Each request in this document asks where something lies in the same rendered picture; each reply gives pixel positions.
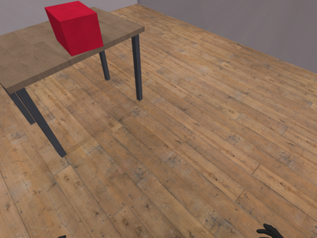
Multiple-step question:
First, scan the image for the carton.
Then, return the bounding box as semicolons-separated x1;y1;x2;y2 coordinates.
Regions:
45;1;104;56

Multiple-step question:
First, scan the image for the robot right hand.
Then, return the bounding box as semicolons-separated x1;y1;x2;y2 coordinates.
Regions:
257;224;284;238

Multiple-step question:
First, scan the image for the table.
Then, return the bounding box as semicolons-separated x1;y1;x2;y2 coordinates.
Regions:
0;7;145;158

